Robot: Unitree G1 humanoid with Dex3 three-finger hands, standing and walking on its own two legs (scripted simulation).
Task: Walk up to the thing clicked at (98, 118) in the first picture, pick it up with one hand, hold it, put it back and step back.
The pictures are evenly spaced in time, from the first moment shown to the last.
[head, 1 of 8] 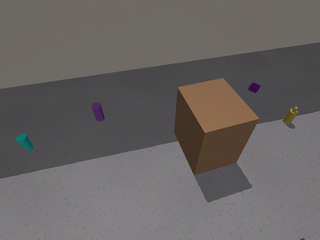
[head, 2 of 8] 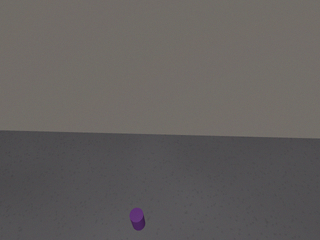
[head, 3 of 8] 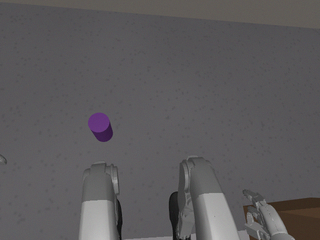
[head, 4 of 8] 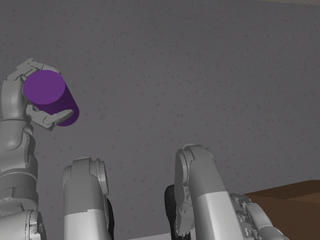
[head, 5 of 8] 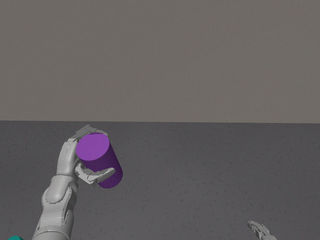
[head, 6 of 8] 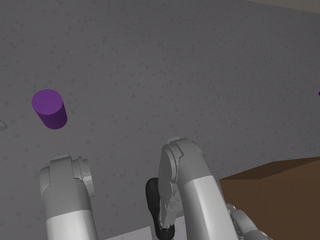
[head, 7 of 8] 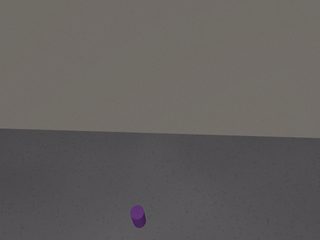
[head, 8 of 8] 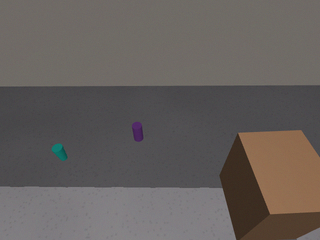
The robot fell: no
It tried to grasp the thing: yes
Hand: left
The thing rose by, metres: 0.69
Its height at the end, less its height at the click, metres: +0.00
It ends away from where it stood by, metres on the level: 0.01
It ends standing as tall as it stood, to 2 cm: yes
